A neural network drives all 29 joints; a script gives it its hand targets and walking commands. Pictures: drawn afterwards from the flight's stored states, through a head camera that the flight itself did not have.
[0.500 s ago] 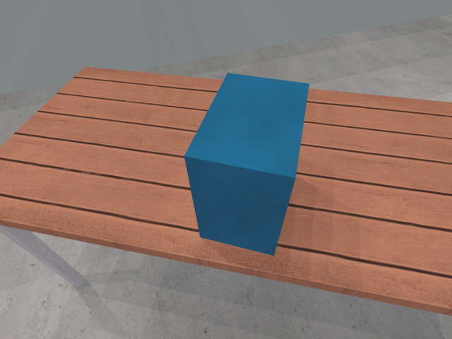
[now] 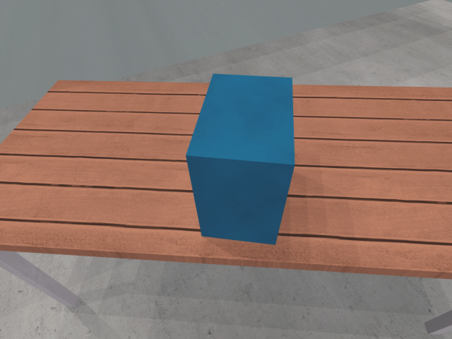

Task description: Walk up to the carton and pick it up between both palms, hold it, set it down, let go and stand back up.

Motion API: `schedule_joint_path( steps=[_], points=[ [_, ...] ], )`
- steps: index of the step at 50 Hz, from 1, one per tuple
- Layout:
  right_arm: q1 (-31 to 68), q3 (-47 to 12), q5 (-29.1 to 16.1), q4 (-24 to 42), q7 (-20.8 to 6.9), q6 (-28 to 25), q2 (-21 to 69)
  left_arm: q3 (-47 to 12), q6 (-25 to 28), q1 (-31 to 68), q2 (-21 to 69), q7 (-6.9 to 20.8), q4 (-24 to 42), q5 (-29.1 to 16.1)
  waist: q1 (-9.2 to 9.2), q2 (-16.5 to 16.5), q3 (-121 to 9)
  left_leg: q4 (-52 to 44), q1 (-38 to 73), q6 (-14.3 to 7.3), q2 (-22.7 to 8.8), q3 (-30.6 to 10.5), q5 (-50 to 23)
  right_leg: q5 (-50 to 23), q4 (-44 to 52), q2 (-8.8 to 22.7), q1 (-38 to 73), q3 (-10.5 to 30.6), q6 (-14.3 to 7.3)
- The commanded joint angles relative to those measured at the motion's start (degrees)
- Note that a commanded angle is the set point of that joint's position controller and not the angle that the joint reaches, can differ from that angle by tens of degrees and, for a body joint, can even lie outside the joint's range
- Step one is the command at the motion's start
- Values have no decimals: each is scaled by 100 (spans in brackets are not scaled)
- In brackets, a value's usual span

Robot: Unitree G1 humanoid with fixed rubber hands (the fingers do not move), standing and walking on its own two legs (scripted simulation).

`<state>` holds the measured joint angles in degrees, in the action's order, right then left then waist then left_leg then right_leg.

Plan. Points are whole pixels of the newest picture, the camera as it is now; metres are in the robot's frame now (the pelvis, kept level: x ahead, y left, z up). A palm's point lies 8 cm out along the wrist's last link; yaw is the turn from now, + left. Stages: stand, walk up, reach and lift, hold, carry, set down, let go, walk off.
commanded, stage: walk up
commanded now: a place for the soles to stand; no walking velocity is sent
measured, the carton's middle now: (244, 160) +0.46 -0.01 +0.04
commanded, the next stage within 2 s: none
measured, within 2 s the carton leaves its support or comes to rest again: neither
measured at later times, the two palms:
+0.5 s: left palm out of the picture +0.05 +0.24 -0.13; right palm out of the picture +0.03 -0.25 -0.14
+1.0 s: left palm out of the picture +0.12 +0.25 -0.14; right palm out of the picture -0.02 -0.25 -0.16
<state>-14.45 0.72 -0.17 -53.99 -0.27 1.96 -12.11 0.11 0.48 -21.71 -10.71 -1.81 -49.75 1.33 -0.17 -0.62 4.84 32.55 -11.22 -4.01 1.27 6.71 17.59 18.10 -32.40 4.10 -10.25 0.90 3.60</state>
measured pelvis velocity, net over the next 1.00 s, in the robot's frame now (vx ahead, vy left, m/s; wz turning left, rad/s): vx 0.00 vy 0.01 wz -0.26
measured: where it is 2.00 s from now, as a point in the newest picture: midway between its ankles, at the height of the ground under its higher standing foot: outside the picture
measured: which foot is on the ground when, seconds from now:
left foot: down 0.00-1.00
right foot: down 0.00-1.00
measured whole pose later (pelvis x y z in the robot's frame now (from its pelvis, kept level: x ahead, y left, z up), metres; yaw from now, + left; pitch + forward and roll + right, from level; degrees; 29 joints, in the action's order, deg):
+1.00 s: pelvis +0.00 +0.01 -0.03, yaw -15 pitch -4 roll +1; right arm -15.1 -0.4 1.0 -47.6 -0.1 2.5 -15.9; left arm 1.8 -0.1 -16.4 -12.8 -2.2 -46.0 1.3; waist -1.6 -1.4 9.0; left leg 45.6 -13.9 -4.3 -5.1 20.2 27.0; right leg 20.4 -46.6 0.9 -20.3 1.7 0.0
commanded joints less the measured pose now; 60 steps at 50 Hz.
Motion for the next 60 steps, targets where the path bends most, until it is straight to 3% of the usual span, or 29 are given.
schedule_joint_path(
  steps=[1, 7, 10, 11, 14, 18, 24, 29, 32, 35, 36, 38, 40, 42, 43, 45, 47, 48, 49, 50, 51, 52, 54, 55, 56, 57, 58, 59, 60],
  points=[
    [-2, 243, 25, 547, 39, -171, -1004, 245, 191, -427, -845, -75, 413, 17, -23, 6, 29, -1485, -349, -33, -1007, -937, -68, -615, 393, -7, -193, 15, -417],
    [-27, 231, 65, 559, 56, -139, -960, 319, 183, -383, -860, -86, 389, 13, 36, 153, -192, -1288, -142, 4, -937, -697, 57, -651, 423, 11, -263, 247, -462],
    [-134, 236, 64, 582, 82, -143, -1027, 271, 189, -458, -822, -87, 336, 8, -16, 107, -79, -1163, 79, 63, -970, -526, -675, -1101, 289, 44, -532, 360, -425],
    [-190, 203, 68, 533, 78, -132, -973, 283, 170, -405, -875, -102, 388, 36, -50, 377, 59, -1134, -49, 78, -969, -525, -816, -1200, 259, 30, -459, 373, -421],
    [-122, 215, 70, 580, 73, -88, -1012, 257, 155, -447, -766, -110, 391, -4, -7, 82, 95, -1098, -74, -50, -1017, -375, -557, -1205, 104, -4, -649, 459, -482],
    [19, 216, 85, 678, 73, -22, -1110, 269, 135, -480, -866, -118, 403, 5, 12, 166, 130, -1162, -231, -135, -1155, -379, 428, -692, 40, -96, -716, 432, -482],
    [-92, 207, 51, 765, 64, -12, -1129, 315, 158, -264, -1005, -126, 604, 29, -134, 155, 235, -868, -92, -15, -1046, -343, -113, -1005, -17, -88, -1118, 934, -605],
    [97, 205, 96, 825, 50, -19, -1245, 331, 158, -284, -1008, -130, 651, 33, 17, 299, -3, -763, -191, -211, -1361, -252, -272, -1159, -316, -202, -840, 645, -550],
    [129, 208, 113, 983, 43, 34, -1222, 377, 160, -244, -1169, -129, 811, -7, 6, 419, 4, -173, -115, -91, -1007, -66, -393, -1460, -4, 37, -1083, 1262, -777],
    [-257, 155, 112, 1018, 23, 42, -1014, 487, 140, -66, -1582, -128, 892, -2, -100, 878, -320, 221, 246, 167, -690, -194, -187, -797, 495, 412, -1365, 2257, -1119],
    [-245, 181, 144, 1098, 20, 32, -1133, 490, 120, 53, -1615, -132, 951, -5, -93, 806, -368, 180, 391, 134, -736, -315, -76, -468, 514, 366, -1619, 2316, -1110],
    [-449, 253, 131, 1062, 12, -19, -1240, 406, 86, 328, -1325, -107, 1056, -8, -242, 270, -206, -455, 783, -105, -1096, -591, -359, -336, -126, -67, -2212, 1579, -797],
    [-468, 292, 121, 1012, 49, -78, -1511, 282, 58, 221, -883, -104, 1045, 0, -218, -378, -357, -1244, 577, -698, -2190, -1114, -818, 127, -1532, -577, -1903, 297, -317],
    [-417, 263, 172, 1084, 100, -106, -1495, 319, 13, 107, -915, -118, 1018, 44, -201, -267, -144, -1208, 365, -1020, -2751, -1218, -1895, 1388, -2538, -344, -2064, 145, -216],
    [-533, 234, 170, 1059, 102, -106, -1480, 319, -11, 246, -909, -130, 1035, 100, -302, -152, -38, -1151, 408, -940, -2740, -1191, -2546, 1606, -2484, -267, -2157, 173, -247],
    [-420, 149, 179, 1069, 91, -83, -1489, 315, 26, 214, -752, -115, 1057, 27, -195, -359, -69, -816, 133, -726, -2408, -649, -2968, 1356, -1654, -136, -1666, 117, -335],
    [101, 56, 98, 1110, 38, -40, -1318, 336, 165, -125, -763, -45, 900, -26, 240, -207, -347, -13, -483, -242, -1735, 171, -2181, -762, 137, -154, -210, 131, -612],
    [93, 3, 99, 1185, 9, -57, -1087, 439, 225, -432, -1066, -12, 711, -37, 397, 411, -756, 899, -736, 49, -1375, 395, -1642, -1542, 463, 114, 386, 757, -828],
    [-127, -75, 75, 1271, -22, -83, -782, 571, 234, -439, -1519, -11, 696, -46, 348, 1284, -1005, 1846, -1108, 294, -790, 287, -388, -1669, 1011, 919, 513, 2336, -1311],
    [-280, -11, 77, 1332, 32, 50, -926, 612, 153, -189, -1844, -38, 697, -30, 331, 1092, -744, 2184, -963, 364, -329, -190, 2048, -840, 1436, 1478, -397, 3241, -1939],
    [-407, 29, 40, 1203, 65, 157, -915, 620, 98, 233, -1815, -68, 707, -20, 145, 1215, -277, 2430, -698, 345, -546, -663, 2315, 0, 1534, 1689, -1167, 3473, -2238],
    [-507, 23, 61, 1156, 68, 152, -1038, 581, 76, 698, -1746, -74, 847, -8, 7, 1253, -22, 2320, -828, 351, -695, -775, 2066, 269, 1573, 1707, -1373, 3234, -2173],
    [-717, 20, 55, 1011, 37, -23, -1031, 465, 57, 1115, -1528, -84, 1004, 94, -152, 1060, 153, 1255, -888, 382, -662, -692, 1243, -985, 1113, 1268, -944, 2044, -1697],
    [-1056, 62, 35, 916, 31, -143, -915, 484, 61, 1214, -1500, -62, 1012, 64, -292, 1257, -283, 631, -330, 388, -616, -619, 618, -1008, 862, 966, -966, 1592, -1449],
    [-1130, 136, 34, 893, 40, -253, -1032, 445, 42, 1398, -1460, -28, 1030, 46, -402, 823, -305, -225, -26, 382, -570, -662, -429, -1446, 397, 786, -975, 1219, -1130],
    [-1238, 181, 49, 906, 34, -369, -1191, 376, 23, 1335, -1309, 46, 1007, -36, -411, 332, -611, -830, 390, 261, -847, -1097, -1178, -1396, -461, 407, -1117, 719, -780],
    [-1054, 244, 83, 956, 48, -451, -1441, 289, -15, 1074, -931, 119, 970, -95, -163, -365, -643, -1250, 495, 35, -1446, -2059, -1403, -572, -1180, -90, -1421, 258, -472],
    [-679, 288, 24, 1022, 45, -445, -1642, 277, -93, 829, -842, 103, 872, -100, 12, -442, -329, -1387, -247, -342, -1927, -2600, -1162, 547, -1046, -323, -1129, -63, -270],
    [-504, 310, 9, 1081, 28, -436, -1589, 307, -126, 839, -801, 80, 801, -37, 46, -758, -52, -1448, -900, -522, -1974, -2634, -889, 464, -706, -168, -613, -15, -278]
  ],
)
